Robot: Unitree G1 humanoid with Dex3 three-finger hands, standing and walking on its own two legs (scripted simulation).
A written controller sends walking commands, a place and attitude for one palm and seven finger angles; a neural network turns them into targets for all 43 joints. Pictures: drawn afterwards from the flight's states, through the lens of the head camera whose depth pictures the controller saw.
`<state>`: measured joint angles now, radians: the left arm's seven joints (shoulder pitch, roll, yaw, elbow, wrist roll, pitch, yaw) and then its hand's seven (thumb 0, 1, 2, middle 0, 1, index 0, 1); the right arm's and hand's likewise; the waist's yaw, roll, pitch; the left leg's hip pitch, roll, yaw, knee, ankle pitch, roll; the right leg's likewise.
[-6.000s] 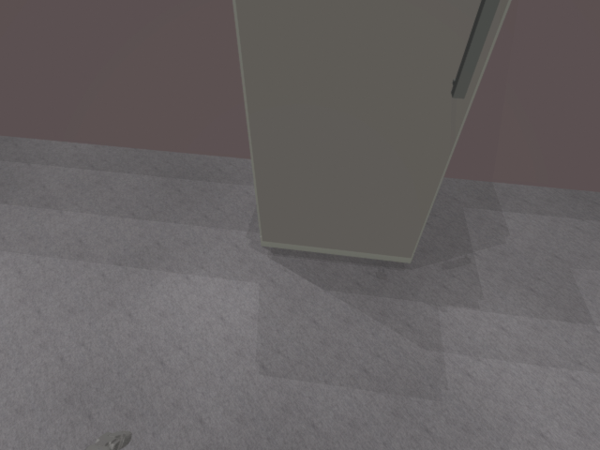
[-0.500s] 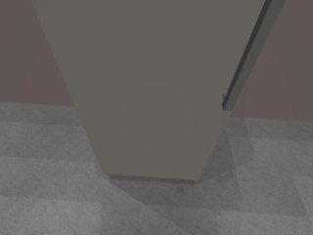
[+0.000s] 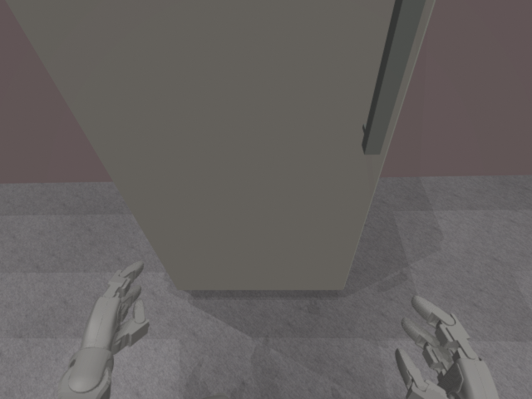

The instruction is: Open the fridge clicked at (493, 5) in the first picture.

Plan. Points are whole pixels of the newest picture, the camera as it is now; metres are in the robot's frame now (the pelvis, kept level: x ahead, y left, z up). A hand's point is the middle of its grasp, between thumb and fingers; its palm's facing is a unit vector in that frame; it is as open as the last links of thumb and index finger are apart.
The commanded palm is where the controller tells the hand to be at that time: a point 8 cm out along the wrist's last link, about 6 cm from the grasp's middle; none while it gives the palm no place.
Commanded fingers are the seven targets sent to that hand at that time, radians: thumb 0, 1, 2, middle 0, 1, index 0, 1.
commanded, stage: raise the hand to about handle height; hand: right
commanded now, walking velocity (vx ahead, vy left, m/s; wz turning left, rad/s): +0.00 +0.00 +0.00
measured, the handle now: (393, 38) +0.54 -0.18 +0.27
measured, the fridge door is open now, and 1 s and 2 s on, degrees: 0 0 0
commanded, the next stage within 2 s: move the hooked fingers beside the handle in 1.66 s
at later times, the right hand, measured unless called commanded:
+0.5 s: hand (503, 300) +0.21 -0.25 +0.13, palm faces +0.16 +0.98 -0.10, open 11.7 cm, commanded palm +0.18 -0.28 +0.14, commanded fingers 0.00 0.22 -0.42 0.28 1.02 0.28 1.02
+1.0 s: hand out of the picture +0.26 -0.27 +0.20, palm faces +0.10 +0.99 -0.09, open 13.9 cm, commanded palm +0.22 -0.31 +0.22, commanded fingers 0.00 0.50 -0.30 0.30 1.20 0.30 1.20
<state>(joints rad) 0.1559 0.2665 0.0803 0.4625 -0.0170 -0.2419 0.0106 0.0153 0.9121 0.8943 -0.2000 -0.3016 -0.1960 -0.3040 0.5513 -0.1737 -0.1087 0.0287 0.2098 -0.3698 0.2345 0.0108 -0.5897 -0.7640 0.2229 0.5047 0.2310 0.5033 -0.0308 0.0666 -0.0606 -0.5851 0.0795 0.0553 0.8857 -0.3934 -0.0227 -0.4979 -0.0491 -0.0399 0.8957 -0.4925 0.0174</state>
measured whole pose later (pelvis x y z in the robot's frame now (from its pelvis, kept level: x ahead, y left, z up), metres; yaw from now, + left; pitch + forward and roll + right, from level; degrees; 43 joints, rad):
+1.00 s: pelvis +0.01 +0.01 +0.04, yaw -2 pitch -2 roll +1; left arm 0.22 0.26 -0.09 0.59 -0.07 -0.27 0.11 0.02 0.90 0.89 -0.20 -0.30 -0.20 -0.30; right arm -0.03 -0.44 -0.43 0.06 0.33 0.15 0.43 -0.01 0.48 -0.31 0.29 1.19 0.30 1.18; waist -0.07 -0.06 -0.01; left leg -0.24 0.06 0.11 0.54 -0.26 -0.02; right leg -0.18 -0.05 0.00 0.57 -0.35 0.03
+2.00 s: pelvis +0.01 +0.00 +0.04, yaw -2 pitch -2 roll +1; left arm 0.23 0.27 -0.08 0.60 -0.08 -0.22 0.12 0.02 0.91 0.89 -0.20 -0.30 -0.20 -0.30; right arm -0.27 -0.48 -0.45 0.24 0.28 0.21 0.44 -0.01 0.50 -0.30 0.30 1.20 0.30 1.20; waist -0.06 -0.05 0.00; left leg -0.20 0.06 0.10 0.47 -0.23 -0.02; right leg -0.14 -0.05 -0.01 0.49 -0.31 0.03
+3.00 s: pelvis +0.01 +0.00 +0.04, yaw +0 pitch +2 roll +0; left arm 0.32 0.28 -0.06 0.65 -0.07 -0.15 0.11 0.02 0.91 0.89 -0.20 -0.30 -0.20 -0.30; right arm -0.66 -0.49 -0.38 0.71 0.20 0.06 0.35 -0.01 0.50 -0.30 0.30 1.20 0.30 1.20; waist 0.02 -0.03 -0.02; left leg -0.30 0.06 0.07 0.47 -0.20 -0.02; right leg -0.22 -0.05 -0.04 0.49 -0.30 0.02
